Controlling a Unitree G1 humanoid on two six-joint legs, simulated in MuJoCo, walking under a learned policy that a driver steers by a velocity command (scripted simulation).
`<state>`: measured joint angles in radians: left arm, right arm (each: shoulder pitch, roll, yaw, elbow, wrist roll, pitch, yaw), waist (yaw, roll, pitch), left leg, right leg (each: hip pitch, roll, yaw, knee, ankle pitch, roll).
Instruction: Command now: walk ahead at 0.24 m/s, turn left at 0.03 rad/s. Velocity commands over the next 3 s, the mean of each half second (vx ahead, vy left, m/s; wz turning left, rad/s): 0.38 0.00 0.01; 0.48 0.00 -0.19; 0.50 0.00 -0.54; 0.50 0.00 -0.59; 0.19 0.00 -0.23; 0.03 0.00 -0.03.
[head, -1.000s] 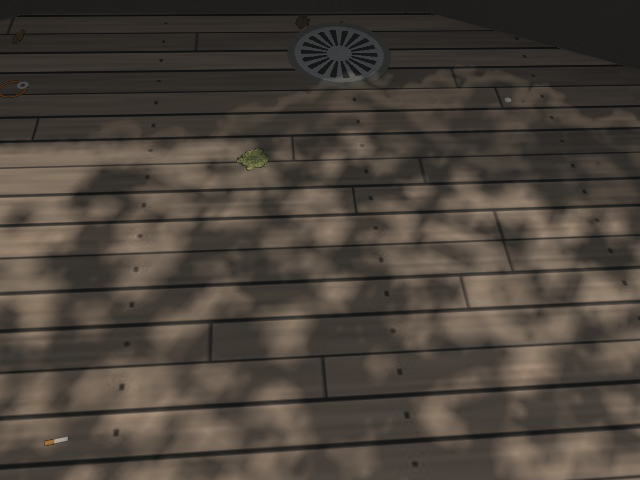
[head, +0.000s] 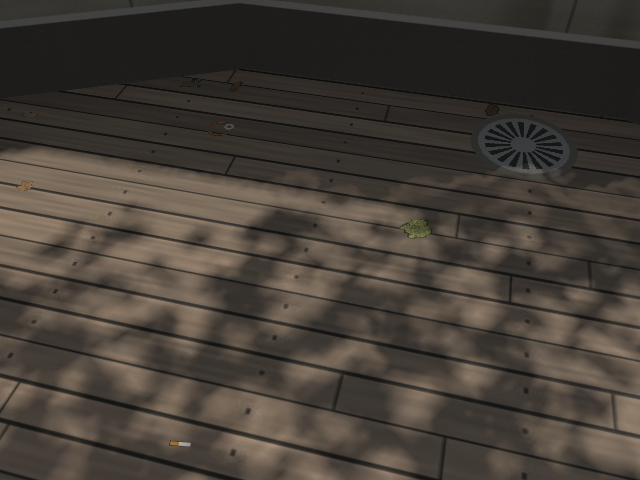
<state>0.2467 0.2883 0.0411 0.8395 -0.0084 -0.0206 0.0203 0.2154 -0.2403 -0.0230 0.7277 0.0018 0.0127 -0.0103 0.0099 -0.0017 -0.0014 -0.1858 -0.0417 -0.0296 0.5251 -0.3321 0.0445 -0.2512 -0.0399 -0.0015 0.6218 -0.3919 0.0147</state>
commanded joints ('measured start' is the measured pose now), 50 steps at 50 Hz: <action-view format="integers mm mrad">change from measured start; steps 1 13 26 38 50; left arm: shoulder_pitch -104 159 221 143 -213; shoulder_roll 87 87 163 73 27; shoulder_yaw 21 12 33 21 -1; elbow -103 -15 29 -33 -191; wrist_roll -19 11 -10 -24 -12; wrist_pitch -52 -79 -47 -42 -50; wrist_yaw -11 -35 -5 -11 -57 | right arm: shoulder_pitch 44 -78 -299 -28 105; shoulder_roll -191 -133 -112 -107 -199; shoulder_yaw -58 -54 -36 -54 -68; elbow -31 -82 -171 6 112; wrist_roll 12 17 24 -10 2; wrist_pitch -31 -100 -114 -139 -111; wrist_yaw -6 28 70 43 11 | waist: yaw -45 45 30 18 -102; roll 184 -96 -101 64 10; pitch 128 81 108 -12 103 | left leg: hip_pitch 8 -625 -373 5 211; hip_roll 318 130 51 263 276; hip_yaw -453 -22 57 -169 135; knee -337 534 -8 -396 -398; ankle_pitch -369 91 329 234 443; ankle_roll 196 -6 14 192 131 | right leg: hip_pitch -259 357 349 -287 -459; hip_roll -13 -205 -213 -112 -67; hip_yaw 13 291 68 117 21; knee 116 -456 -426 557 19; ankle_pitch -108 262 718 132 482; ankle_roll -59 -204 -167 -37 -34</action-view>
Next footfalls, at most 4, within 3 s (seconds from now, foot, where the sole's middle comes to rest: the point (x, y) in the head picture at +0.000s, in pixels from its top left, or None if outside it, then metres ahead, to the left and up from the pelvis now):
0.58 left None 0.43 0.09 -0.77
1.14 right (412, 405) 0.71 -0.16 -0.77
1.62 left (363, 290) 1.04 -0.07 -0.77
2.14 right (505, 274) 1.10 -0.45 -0.77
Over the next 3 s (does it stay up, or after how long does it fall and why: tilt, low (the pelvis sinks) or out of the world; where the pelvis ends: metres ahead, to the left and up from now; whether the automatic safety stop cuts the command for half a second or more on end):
stays up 1.15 -0.34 0.00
